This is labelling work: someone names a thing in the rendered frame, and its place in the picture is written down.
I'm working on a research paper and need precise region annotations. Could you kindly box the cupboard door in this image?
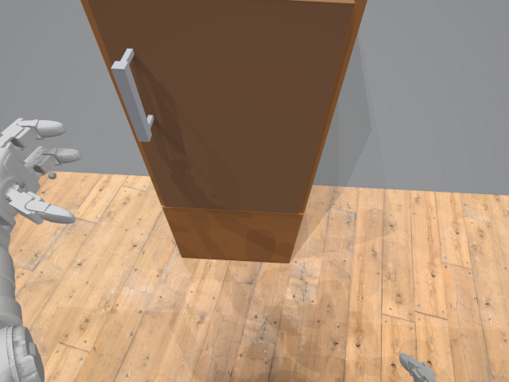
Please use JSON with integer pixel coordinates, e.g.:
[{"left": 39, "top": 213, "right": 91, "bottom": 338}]
[{"left": 88, "top": 0, "right": 355, "bottom": 214}]

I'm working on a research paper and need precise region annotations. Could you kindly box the left robot hand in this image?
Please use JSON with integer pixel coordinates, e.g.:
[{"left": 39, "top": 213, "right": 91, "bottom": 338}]
[{"left": 0, "top": 118, "right": 82, "bottom": 224}]

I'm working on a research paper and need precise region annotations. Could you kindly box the handle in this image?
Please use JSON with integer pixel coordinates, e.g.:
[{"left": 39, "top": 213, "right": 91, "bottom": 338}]
[{"left": 111, "top": 49, "right": 154, "bottom": 142}]

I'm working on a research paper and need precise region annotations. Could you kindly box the left robot forearm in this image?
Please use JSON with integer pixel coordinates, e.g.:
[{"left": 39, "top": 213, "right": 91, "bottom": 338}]
[{"left": 0, "top": 206, "right": 23, "bottom": 329}]

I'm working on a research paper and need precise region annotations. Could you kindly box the robot left upper arm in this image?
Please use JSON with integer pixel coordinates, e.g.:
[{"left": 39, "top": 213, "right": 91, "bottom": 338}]
[{"left": 0, "top": 325, "right": 45, "bottom": 382}]

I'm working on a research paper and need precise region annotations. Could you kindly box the right robot hand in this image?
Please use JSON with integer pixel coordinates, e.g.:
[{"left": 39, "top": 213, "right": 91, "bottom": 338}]
[{"left": 399, "top": 353, "right": 436, "bottom": 382}]

